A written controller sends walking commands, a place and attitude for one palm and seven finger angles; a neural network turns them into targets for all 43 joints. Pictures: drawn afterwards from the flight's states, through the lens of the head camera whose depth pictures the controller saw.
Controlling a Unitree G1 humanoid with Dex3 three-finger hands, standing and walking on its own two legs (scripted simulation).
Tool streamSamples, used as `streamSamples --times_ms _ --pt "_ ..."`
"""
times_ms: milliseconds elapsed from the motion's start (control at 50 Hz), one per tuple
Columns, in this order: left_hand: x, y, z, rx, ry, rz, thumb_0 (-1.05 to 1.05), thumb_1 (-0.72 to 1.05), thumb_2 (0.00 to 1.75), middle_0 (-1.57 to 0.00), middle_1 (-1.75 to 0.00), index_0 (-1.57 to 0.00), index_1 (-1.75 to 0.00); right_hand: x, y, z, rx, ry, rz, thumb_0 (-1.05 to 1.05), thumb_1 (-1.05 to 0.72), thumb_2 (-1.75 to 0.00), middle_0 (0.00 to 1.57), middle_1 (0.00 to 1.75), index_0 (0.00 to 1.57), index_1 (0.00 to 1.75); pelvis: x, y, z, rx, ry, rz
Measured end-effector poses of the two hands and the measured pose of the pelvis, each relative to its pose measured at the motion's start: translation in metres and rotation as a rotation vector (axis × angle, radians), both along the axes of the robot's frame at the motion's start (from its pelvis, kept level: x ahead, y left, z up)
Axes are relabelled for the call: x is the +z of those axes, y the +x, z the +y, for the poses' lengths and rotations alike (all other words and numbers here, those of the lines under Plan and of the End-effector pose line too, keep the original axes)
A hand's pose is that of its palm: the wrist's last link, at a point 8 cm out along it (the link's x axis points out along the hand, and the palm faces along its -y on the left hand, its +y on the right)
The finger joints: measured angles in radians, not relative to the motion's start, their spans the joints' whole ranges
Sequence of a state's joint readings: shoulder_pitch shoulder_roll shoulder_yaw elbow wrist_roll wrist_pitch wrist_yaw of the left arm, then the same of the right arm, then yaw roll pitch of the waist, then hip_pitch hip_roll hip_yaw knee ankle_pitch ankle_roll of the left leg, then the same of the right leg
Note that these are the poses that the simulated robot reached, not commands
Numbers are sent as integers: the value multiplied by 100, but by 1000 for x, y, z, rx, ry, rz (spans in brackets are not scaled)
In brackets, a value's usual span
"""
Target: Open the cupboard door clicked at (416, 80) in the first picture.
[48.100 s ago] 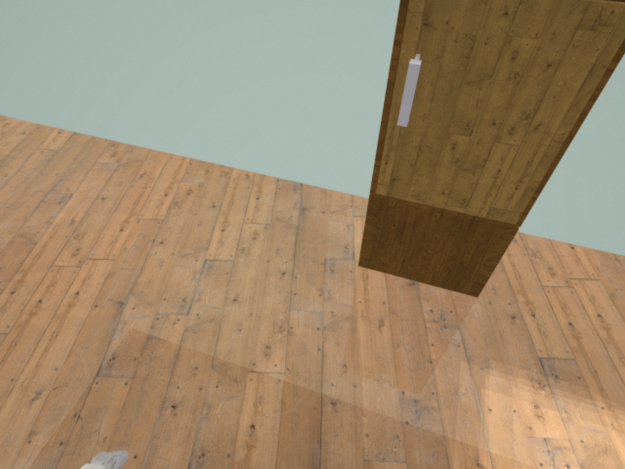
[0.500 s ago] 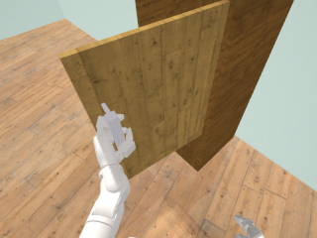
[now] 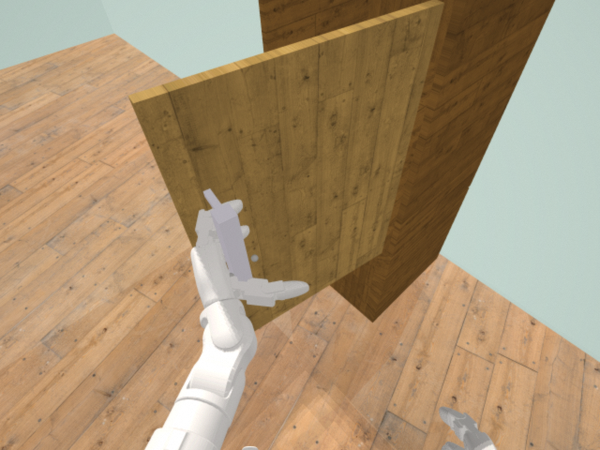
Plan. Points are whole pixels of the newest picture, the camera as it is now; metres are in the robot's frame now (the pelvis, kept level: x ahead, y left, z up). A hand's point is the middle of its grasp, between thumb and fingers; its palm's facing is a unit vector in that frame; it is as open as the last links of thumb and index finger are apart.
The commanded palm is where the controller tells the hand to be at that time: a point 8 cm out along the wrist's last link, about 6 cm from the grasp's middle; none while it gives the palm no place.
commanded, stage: open thumb and fingers to let go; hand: left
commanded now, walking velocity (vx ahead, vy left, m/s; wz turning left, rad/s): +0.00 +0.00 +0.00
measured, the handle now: (227, 241) +0.39 +0.12 +0.07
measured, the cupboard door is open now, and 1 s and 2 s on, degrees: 81 84 83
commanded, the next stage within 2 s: slide the hand sideways off the handle in 0.14 s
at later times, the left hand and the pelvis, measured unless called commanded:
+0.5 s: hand (245, 281) +0.32 +0.09 +0.07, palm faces -0.16 -0.99 -0.03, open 15.9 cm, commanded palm +0.30 +0.12 +0.07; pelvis -0.02 +0.03 +0.00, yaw +1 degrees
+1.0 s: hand (233, 304) +0.29 +0.10 +0.07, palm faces -0.08 -1.00 -0.02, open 16.1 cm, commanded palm +0.26 +0.17 +0.07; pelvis -0.01 +0.01 +0.00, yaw -1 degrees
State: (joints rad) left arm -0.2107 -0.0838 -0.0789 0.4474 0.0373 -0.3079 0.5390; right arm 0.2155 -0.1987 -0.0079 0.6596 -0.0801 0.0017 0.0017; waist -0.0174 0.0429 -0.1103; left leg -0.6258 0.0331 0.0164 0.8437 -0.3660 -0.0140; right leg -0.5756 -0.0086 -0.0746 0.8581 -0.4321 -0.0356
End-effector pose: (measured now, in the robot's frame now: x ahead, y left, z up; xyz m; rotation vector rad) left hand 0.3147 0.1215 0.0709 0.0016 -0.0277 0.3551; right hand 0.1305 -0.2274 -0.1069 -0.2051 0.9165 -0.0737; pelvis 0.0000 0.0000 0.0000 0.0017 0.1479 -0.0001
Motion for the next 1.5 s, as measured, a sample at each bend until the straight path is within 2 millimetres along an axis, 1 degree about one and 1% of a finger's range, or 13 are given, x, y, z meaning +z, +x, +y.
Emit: streamSamples --times_ms 160,280,400,440,480,560,720,800,960,1120,1260,1360,1500 --pt "0 -2 3 -15 6 -5 -1 -49 30 -44 -81 -41 -82 0 9 19 29 7 -14 1 -91 -90 20 30 21 30 -3 -4 11 6 -11 1" --pt "-1 -3 5 -27 16 -6 -1 -50 30 -49 -71 -45 -73 -2 9 31 48 13 -10 1 -91 -90 20 30 21 30 -5 -9 18 10 -15 3" --pt "-1 -8 22 -382 158 -23 -1 -50 30 -37 -53 -26 -53 0 -3 33 28 6 -23 1 -91 -90 20 30 21 30 -6 -14 22 19 -20 -15" --pt "-1 -9 23 -473 135 -3 -1 -50 30 -32 -47 -21 -47 1 -8 33 15 5 -32 1 -91 -90 20 30 21 30 -5 -16 25 22 -25 -31" --pt "0 -9 23 -510 70 12 -1 -50 30 -27 -42 -20 -44 2 -12 32 4 4 -39 1 -91 -90 20 30 21 30 -3 -18 28 20 -26 -42" --pt "0 -11 20 -495 -8 21 -1 -50 30 -24 -39 -23 -42 8 -17 32 2 3 -57 1 -91 -90 20 30 21 30 -1 -21 31 10 -20 -48" --pt "-3 -24 10 -480 2 -5 -1 -50 30 -23 -38 -22 -37 15 -16 33 6 27 -98 1 -91 -90 20 30 21 30 -2 -21 30 -17 -10 -48" --pt "-5 -31 12 -477 20 -5 -1 -50 30 -21 -36 -19 -34 16 -11 31 3 30 -107 1 -91 -90 20 30 21 30 -2 -19 26 -24 -7 -53" --pt "-3 -41 26 -449 27 17 -1 -50 30 -21 -34 -19 -33 19 5 22 5 32 -121 1 -91 -90 20 30 21 30 1 -11 15 -24 -3 -55" --pt "-2 -60 51 -396 36 27 -1 -50 30 -21 -33 -19 -32 25 26 6 12 23 -161 1 -91 -90 20 30 21 30 3 0 2 -15 2 -48" --pt "-4 -75 70 -377 52 42 -1 -50 30 -19 -32 -17 -31 25 42 -7 26 3 -197 1 -91 -90 20 30 21 30 0 4 -6 3 0 -37" --pt "-2 -82 79 -380 48 37 -1 -50 30 -17 -31 -16 -31 24 48 -11 27 -4 -217 1 -91 -90 20 30 21 30 -2 7 -9 8 2 -28" --pt "-2 -95 89 -388 38 47 -1 -50 30 -16 -31 -15 -30 25 49 -11 25 -6 -241 1 -91 -90 20 30 21 30 -4 10 -8 12 0 -24"
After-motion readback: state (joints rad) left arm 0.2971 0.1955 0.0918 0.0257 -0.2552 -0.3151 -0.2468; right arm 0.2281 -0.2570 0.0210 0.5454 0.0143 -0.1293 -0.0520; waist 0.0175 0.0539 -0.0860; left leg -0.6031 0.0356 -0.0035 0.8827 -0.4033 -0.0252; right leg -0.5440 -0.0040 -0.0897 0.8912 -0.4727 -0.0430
